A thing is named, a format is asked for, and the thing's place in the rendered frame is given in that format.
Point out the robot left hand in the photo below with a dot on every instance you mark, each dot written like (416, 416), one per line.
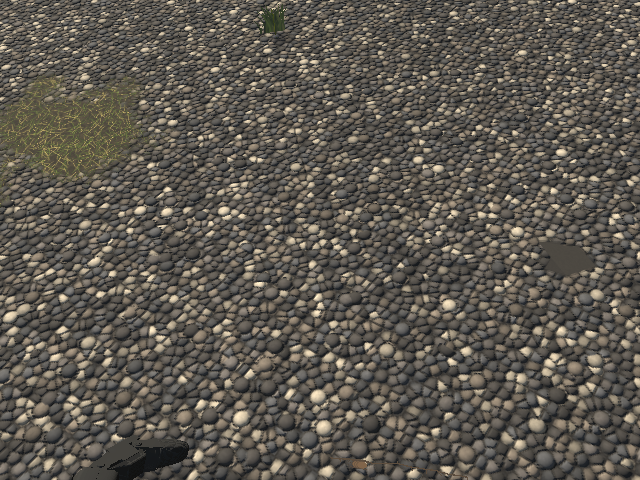
(131, 457)

